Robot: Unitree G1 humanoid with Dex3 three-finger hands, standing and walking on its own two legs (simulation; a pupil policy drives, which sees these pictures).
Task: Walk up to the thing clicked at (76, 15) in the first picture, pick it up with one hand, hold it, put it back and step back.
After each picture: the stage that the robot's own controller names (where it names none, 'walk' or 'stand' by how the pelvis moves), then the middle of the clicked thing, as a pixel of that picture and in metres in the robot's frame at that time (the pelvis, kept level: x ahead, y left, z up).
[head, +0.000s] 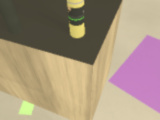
stand; (76, 10) +0.65 +0.06 +0.14
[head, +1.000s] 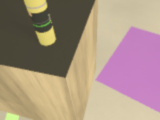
walk; (39, 15) +0.55 +0.21 +0.16
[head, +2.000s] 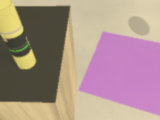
stand; (15, 38) +0.45 +0.25 +0.15
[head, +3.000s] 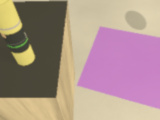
stand; (14, 34) +0.46 +0.26 +0.14
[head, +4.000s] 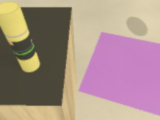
stand; (20, 41) +0.44 +0.24 +0.14
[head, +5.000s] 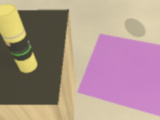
stand; (18, 42) +0.45 +0.25 +0.13
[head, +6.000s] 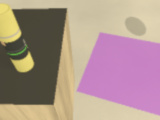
stand; (13, 42) +0.45 +0.27 +0.13
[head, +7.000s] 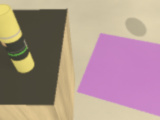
stand; (14, 43) +0.44 +0.27 +0.13
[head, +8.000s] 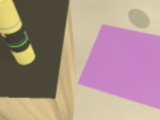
rise first; (14, 33) +0.46 +0.26 +0.14
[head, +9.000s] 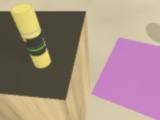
go down; (33, 39) +0.46 +0.25 +0.14
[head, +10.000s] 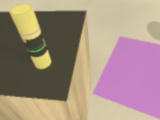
go down; (33, 40) +0.46 +0.24 +0.14
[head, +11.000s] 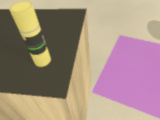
go down; (33, 37) +0.47 +0.25 +0.14
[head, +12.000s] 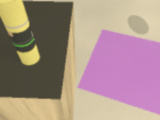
go down; (21, 33) +0.47 +0.22 +0.15
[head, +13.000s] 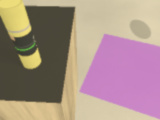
go down; (22, 37) +0.46 +0.23 +0.15
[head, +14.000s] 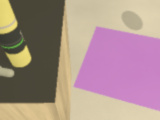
close in; (8, 34) +0.45 +0.24 +0.17
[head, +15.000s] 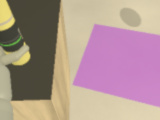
lift; (6, 31) +0.45 +0.24 +0.18
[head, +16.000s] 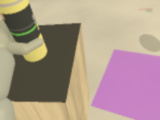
lift; (19, 17) +0.33 +0.17 +0.35
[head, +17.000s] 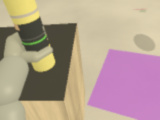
lift; (30, 29) +0.36 +0.16 +0.30
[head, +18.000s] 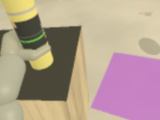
hold; (28, 26) +0.34 +0.17 +0.32
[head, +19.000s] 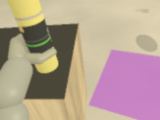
hold; (34, 31) +0.35 +0.15 +0.30
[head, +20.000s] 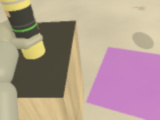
crouch; (21, 17) +0.39 +0.19 +0.31
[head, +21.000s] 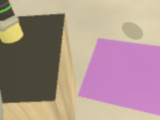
lower; out of the picture +0.46 +0.23 +0.32
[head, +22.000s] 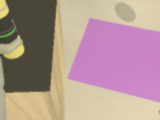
lower; out of the picture +0.47 +0.24 +0.18
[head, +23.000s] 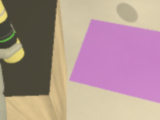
lower; out of the picture +0.45 +0.24 +0.18
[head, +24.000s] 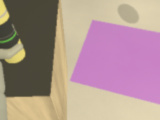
lower; (0, 27) +0.45 +0.24 +0.18
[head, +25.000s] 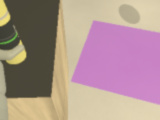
lower; (1, 28) +0.45 +0.24 +0.18
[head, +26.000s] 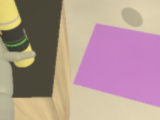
open; (12, 31) +0.44 +0.22 +0.18
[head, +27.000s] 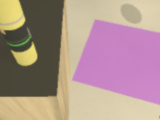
sink last; (15, 30) +0.44 +0.20 +0.17
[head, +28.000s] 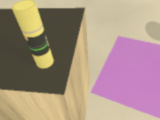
stand; (36, 38) +0.45 +0.22 +0.16
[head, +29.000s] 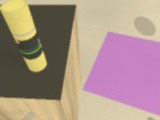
stand; (27, 40) +0.43 +0.22 +0.15
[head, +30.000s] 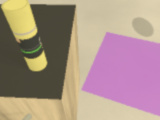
stand; (28, 39) +0.43 +0.21 +0.16
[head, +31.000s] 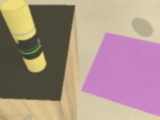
stand; (27, 40) +0.43 +0.21 +0.16
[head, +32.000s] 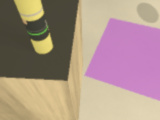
walk; (35, 21) +0.49 +0.19 +0.15
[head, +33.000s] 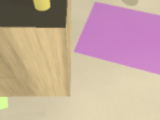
walk; out of the picture +0.71 +0.23 +0.15
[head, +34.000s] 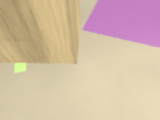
walk; out of the picture +1.09 +0.24 +0.16
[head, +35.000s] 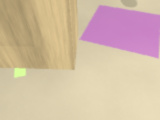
stand; out of the picture +1.17 +0.23 +0.15
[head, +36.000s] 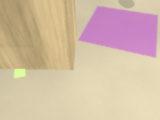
stand; out of the picture +1.19 +0.24 +0.13
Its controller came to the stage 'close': yes
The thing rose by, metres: 0.20
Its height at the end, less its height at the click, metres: +0.00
